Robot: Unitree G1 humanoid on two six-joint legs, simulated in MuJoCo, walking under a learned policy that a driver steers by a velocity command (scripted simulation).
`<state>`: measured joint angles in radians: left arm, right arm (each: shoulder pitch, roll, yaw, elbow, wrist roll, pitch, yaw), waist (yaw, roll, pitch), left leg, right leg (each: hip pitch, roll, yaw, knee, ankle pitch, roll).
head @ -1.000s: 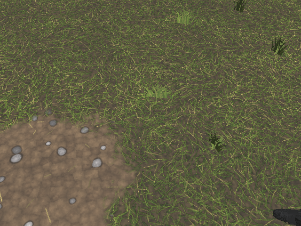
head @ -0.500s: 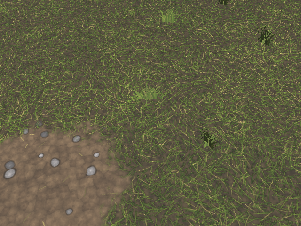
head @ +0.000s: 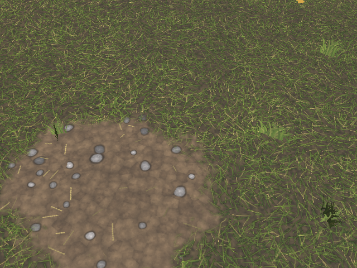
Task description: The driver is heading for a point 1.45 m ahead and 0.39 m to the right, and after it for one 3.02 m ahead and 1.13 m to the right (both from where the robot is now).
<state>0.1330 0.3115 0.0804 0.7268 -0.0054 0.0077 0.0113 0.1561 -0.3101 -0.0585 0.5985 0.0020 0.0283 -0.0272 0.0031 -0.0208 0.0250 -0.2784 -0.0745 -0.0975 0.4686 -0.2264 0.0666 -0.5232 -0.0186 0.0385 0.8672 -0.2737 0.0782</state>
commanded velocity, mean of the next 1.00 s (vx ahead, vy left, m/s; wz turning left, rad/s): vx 0.81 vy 0.00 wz -0.23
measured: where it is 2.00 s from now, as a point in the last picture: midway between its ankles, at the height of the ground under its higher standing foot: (252, 69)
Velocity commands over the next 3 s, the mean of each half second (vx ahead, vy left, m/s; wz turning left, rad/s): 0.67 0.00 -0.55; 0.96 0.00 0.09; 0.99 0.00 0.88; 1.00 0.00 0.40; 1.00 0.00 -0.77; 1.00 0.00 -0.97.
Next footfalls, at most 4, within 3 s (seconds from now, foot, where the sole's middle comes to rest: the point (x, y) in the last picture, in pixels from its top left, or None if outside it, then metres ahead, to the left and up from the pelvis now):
0.36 right None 0.20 -0.24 -0.78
0.82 left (260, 204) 0.72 -0.34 -0.78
1.24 right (315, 140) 1.06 -0.65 -0.78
1.72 left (240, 85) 1.42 -0.33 -0.78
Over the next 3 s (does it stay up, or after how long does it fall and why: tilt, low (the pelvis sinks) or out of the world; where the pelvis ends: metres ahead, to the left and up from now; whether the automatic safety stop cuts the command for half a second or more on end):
stays up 2.34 -0.27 -0.03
